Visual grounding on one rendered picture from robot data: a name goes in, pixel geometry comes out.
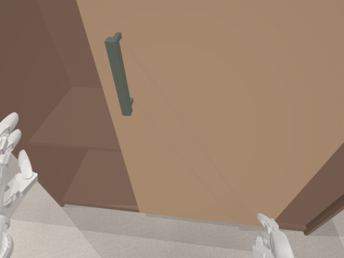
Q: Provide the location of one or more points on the right robot hand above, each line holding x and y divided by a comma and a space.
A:
277, 243

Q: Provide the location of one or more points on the handle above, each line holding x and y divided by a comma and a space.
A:
118, 71

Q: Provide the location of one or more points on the robot left forearm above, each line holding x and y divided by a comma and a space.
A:
6, 241

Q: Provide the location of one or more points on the wardrobe door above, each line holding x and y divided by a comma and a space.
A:
325, 187
237, 104

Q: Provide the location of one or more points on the left robot hand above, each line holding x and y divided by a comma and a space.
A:
21, 183

